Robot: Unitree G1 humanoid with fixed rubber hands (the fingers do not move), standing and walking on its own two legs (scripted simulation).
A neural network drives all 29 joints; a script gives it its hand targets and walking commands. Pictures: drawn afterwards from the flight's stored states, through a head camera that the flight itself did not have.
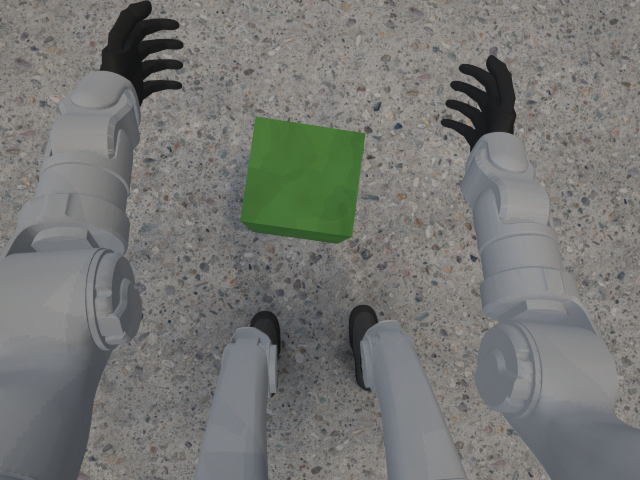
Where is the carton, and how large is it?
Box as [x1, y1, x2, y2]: [240, 116, 364, 243]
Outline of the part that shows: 256,116 240,221 253,231 337,243 350,237 352,233 364,133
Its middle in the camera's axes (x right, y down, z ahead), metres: -0.04 -0.11 +0.86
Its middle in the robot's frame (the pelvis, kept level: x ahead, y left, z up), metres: +0.51 +0.00 -0.52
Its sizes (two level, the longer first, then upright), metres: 0.210 0.200 0.250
